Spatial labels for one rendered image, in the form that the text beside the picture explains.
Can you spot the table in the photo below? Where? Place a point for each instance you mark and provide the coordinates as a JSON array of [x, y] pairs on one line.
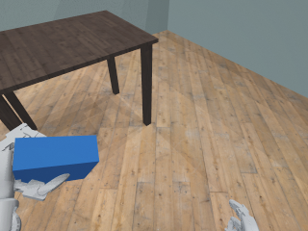
[[39, 52]]

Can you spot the sponge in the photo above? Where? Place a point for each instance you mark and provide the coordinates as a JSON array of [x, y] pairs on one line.
[[45, 158]]

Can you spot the right robot hand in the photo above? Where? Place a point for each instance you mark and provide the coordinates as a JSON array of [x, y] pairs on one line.
[[247, 222]]

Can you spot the left robot hand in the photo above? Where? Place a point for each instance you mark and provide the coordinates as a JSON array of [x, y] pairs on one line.
[[35, 189]]

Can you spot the robot left forearm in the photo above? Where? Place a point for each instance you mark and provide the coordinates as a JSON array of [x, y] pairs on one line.
[[9, 219]]

